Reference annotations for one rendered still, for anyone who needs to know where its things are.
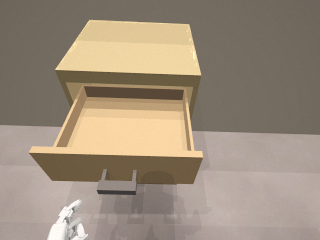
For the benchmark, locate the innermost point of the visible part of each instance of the drawer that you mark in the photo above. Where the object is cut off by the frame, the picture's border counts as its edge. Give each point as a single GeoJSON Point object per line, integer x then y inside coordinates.
{"type": "Point", "coordinates": [121, 129]}

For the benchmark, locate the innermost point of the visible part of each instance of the handle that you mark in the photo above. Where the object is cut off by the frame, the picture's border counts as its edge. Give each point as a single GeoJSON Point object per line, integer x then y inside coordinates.
{"type": "Point", "coordinates": [117, 187]}

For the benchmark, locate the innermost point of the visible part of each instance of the left robot hand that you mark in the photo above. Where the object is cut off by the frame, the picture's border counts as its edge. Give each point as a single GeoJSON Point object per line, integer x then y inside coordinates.
{"type": "Point", "coordinates": [61, 231]}

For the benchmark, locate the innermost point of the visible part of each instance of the cabinet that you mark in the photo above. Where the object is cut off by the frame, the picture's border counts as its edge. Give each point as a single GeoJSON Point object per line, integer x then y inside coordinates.
{"type": "Point", "coordinates": [132, 54]}

